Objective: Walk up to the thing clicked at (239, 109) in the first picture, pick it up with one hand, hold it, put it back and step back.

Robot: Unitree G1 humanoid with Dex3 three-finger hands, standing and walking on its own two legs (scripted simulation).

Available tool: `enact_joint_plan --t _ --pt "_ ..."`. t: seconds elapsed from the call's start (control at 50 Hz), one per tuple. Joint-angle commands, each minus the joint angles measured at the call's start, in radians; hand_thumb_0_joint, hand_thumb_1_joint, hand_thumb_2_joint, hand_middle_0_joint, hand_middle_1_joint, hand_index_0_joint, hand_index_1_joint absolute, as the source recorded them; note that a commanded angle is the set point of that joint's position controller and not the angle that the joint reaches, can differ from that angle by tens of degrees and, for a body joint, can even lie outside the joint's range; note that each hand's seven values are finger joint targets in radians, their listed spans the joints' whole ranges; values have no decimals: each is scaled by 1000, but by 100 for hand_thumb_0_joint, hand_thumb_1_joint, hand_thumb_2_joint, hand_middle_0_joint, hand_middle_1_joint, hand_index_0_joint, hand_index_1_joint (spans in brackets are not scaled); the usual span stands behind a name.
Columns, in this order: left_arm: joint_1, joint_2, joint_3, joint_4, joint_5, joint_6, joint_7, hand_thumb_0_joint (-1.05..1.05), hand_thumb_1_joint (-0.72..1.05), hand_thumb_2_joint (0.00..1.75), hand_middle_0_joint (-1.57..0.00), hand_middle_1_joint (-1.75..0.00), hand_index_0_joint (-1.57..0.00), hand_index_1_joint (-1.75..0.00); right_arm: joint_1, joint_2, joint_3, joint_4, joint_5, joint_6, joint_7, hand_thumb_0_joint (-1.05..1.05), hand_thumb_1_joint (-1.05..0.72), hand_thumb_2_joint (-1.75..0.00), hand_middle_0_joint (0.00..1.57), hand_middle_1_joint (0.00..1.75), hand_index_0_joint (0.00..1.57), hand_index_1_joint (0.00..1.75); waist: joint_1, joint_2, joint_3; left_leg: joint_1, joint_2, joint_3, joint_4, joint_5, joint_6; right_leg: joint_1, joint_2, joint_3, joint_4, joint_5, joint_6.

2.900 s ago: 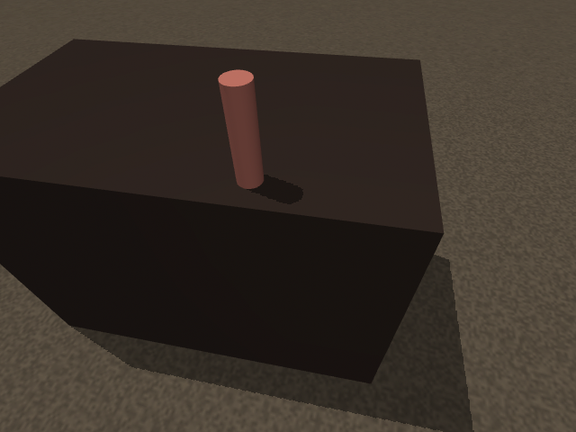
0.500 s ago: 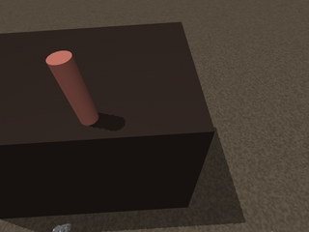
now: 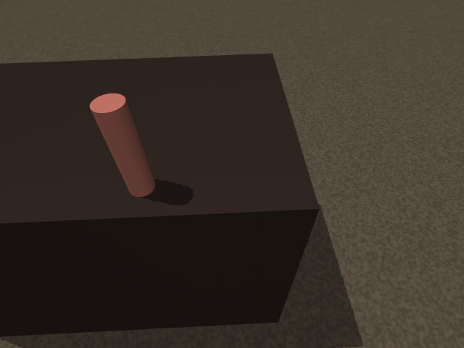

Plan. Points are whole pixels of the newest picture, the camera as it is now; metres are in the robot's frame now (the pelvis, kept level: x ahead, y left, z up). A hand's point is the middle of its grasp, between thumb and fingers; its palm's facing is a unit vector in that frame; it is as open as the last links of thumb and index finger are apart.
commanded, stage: walk up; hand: left
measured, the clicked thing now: (127, 151) +0.43 +0.22 +0.12
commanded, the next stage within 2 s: stand in 0.58 s
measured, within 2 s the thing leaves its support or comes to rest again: neither
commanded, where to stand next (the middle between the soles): +0.05 +0.00 m, yaw +2 degrees
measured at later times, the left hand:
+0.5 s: hand out of the picture +0.10 +0.25 -0.16, palm faces -0.01 -0.95 -0.31, open 7.4 cm
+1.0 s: hand out of the picture +0.11 +0.26 -0.15, palm faces -0.03 -0.94 -0.35, open 7.4 cm
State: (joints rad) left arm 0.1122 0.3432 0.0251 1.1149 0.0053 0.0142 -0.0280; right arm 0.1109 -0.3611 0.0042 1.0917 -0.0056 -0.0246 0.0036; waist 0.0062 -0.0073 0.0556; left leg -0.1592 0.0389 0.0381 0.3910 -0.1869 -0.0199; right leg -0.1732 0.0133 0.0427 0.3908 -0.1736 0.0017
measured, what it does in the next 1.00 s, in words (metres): stands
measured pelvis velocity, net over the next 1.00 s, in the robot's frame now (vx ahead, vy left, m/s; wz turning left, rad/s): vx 0.02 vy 0.01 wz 0.00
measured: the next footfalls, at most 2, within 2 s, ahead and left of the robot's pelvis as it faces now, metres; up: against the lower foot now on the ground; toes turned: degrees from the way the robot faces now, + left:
none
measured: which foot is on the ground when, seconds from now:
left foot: down 0.00-1.00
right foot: down 0.00-1.00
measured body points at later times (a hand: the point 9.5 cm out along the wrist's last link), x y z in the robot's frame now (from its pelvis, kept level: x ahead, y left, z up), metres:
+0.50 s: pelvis +0.01 +0.00 +0.00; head +0.02 +0.01 +0.45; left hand +0.10 +0.30 -0.13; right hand +0.10 -0.30 -0.12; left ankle +0.02 +0.13 -0.74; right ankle +0.03 -0.12 -0.74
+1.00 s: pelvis +0.02 +0.01 +0.00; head +0.03 +0.00 +0.45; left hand +0.11 +0.31 -0.13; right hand +0.10 -0.30 -0.13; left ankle +0.02 +0.13 -0.74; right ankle +0.03 -0.12 -0.74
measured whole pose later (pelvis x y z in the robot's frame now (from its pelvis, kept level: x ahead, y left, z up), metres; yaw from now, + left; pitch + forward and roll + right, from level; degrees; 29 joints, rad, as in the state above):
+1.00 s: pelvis +0.02 +0.01 +0.00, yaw +0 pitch -2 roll +0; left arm 0.10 0.36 0.00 1.12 0.01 -0.01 -0.01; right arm 0.10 -0.35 0.00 1.14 -0.01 0.00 0.01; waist -0.01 0.00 0.05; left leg -0.10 0.03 0.04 0.32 -0.18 -0.01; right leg -0.12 0.00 0.04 0.34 -0.18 0.01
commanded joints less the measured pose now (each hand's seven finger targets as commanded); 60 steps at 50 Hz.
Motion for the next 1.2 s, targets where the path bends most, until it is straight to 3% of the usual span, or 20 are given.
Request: enact_joint_plan --t 0.0,0.14,0.6,0.7,0.9,1.18 --pt "-64 207 35 -54 -4 -31 14 0 90 90 -20 -30 -20 -30 -67 -214 -47 -54 0 -28 -12 0 -90 -90 20 30 20 30 -2 7 -77 40 102 -100 -99 3 43 -7 -117 105 -98 49 -35" --pt "-59 204 35 -31 -3 -29 17 0 90 90 -20 -30 -20 -30 -77 -210 -52 -40 1 -27 -14 0 -90 -90 20 30 20 30 -3 4 -93 65 108 -96 -106 60 43 12 -117 95 -99 97 -29" --pt "-71 213 24 -35 8 -44 29 0 90 90 -20 -30 -20 -30 -79 -198 -53 -15 -6 -10 -10 0 -90 -90 20 30 20 30 -12 22 -94 70 101 -88 -121 68 34 46 -133 93 -113 118 -20" --pt "-66 221 19 -40 5 -51 33 0 90 90 -20 -30 -20 -30 -69 -202 -54 -12 -3 -9 -7 0 -90 -90 20 30 20 30 -17 3 -121 111 105 -88 -109 146 35 58 -136 82 -98 192 -20" --pt "-54 221 12 -42 0 -46 36 0 90 90 -20 -30 -20 -30 -67 -201 -50 -8 -3 -5 -6 0 -90 -90 20 30 20 30 -10 4 -66 86 103 -96 -131 108 30 33 -128 75 -107 119 -19" --pt "-45 231 6 -49 1 -52 39 0 90 90 -20 -30 -20 -30 -54 -205 -51 -6 -4 -1 -5 0 -90 -90 20 30 20 30 -13 4 -89 108 102 -90 -115 142 36 47 -137 77 -109 175 -18"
